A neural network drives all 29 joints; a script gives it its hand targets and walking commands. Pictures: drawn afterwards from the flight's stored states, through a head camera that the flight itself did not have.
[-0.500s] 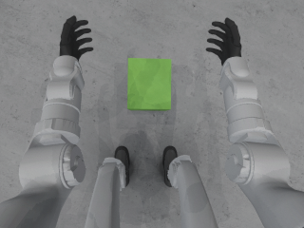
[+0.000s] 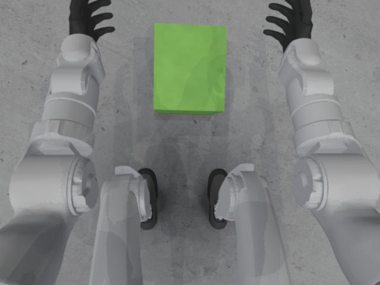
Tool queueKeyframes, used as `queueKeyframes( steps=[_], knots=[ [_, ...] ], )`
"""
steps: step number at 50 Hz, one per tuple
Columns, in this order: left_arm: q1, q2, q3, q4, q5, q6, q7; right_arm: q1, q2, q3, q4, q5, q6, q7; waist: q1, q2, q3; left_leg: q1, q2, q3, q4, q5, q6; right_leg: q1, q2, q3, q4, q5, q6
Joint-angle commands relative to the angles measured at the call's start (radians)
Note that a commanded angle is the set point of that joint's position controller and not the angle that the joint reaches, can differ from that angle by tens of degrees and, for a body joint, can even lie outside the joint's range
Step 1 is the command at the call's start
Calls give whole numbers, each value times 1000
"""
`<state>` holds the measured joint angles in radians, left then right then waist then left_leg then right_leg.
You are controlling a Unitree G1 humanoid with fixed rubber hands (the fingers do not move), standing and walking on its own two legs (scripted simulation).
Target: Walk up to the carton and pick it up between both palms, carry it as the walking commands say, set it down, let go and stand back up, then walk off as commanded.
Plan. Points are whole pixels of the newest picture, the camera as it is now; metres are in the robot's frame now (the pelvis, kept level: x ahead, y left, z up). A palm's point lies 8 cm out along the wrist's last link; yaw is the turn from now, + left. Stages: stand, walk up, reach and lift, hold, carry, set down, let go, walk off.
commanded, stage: reach and lift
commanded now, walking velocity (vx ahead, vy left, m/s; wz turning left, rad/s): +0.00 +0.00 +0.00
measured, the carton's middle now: (188, 75) +0.53 -0.02 -0.41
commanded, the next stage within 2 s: none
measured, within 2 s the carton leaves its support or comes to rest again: neither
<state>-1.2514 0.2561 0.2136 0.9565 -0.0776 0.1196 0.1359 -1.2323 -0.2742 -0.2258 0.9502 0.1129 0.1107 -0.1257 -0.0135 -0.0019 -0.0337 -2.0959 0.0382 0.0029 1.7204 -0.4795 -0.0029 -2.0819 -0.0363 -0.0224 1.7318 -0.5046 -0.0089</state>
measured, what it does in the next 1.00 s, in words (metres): lowers itself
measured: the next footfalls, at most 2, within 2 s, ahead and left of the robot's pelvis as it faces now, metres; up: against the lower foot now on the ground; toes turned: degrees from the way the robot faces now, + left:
none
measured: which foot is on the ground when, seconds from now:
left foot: down 0.00-1.00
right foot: down 0.00-1.00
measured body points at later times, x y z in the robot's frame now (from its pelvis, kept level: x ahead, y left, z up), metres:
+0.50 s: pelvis -0.02 +0.00 -0.10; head +0.35 +0.00 +0.16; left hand +0.55 +0.16 -0.27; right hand +0.54 -0.19 -0.27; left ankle +0.10 +0.12 -0.46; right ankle +0.09 -0.12 -0.46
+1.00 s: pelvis -0.02 +0.00 -0.14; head +0.36 +0.00 +0.09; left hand +0.55 +0.17 -0.34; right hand +0.54 -0.19 -0.33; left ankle +0.10 +0.12 -0.46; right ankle +0.09 -0.12 -0.46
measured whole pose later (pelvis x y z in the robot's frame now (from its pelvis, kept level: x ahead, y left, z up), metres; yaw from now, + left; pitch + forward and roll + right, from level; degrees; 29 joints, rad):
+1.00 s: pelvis -0.02 +0.00 -0.14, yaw +0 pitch +36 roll +0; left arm -1.55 0.38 -0.02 1.26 -0.31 0.01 0.14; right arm -1.54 -0.38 0.01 1.23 0.32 0.01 -0.13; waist -0.02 0.00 0.43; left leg -2.33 0.03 -0.01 2.23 -0.53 0.00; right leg -2.31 -0.04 -0.01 2.25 -0.57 -0.01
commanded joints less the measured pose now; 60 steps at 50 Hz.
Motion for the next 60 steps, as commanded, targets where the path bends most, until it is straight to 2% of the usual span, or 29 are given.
queueKeyframes(
  steps=[1, 17, 34, 40, 43, 49, 60],
  knots=[
    [-276, 106, -5, -81, -12, -21, 9, -275, -123, 4, -72, 17, -21, -4, -2, 8, -1070, 580, -119, 39, -61, 257, -31, 534, 110, -28, -85, 278, 35],
    [-405, 155, -106, 31, -99, -67, 19, -400, -184, 89, 63, 99, -77, -10, -23, 34, -969, 506, -95, 24, 154, 247, -30, 422, 80, -19, 128, 248, 31],
    [-526, 215, -181, 210, -180, -127, -1, -533, -193, 197, 191, 161, -117, -1, -14, 9, -786, 378, -63, 0, 339, 252, -26, 366, 52, 21, 295, 254, 33],
    [-586, 244, -229, 157, -231, -138, 13, -575, -235, 226, 145, 207, -126, -19, -19, 18, -958, 501, -60, 8, 390, 317, -28, 463, 52, 6, 339, 316, 36],
    [-558, 215, -254, 204, -256, -130, 7, -554, -202, 258, 172, 229, -121, -11, -17, 5, -918, 466, -60, 11, 391, 312, -22, 456, 51, 3, 342, 316, 36],
    [-541, 223, -215, 222, -222, -131, 0, -550, -199, 219, 199, 196, -118, 2, -15, 14, -771, 371, -60, 9, 375, 253, -23, 358, 50, 12, 338, 259, 31],
    [-587, 197, -228, 227, -223, -132, 1, -593, -181, 210, 223, 177, -122, 1, -17, 17, -758, 388, -67, 8, 363, 227, -28, 357, 59, 11, 329, 233, 31]
  ],
)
